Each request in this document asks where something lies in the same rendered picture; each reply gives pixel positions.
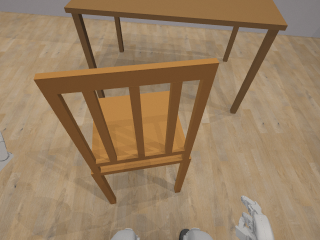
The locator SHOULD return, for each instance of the robot right hand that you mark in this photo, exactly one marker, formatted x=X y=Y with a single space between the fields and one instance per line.
x=258 y=223

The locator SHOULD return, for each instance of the chair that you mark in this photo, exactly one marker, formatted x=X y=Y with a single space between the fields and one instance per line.
x=135 y=131

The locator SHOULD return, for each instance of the robot right shin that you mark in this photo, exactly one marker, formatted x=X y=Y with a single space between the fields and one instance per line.
x=194 y=229

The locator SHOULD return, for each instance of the robot left hand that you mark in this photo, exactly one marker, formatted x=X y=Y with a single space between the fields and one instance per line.
x=5 y=156

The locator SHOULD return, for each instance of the right robot foot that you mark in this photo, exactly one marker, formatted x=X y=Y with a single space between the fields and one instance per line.
x=183 y=233

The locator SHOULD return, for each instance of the table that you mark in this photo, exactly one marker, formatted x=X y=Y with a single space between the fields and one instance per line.
x=257 y=14

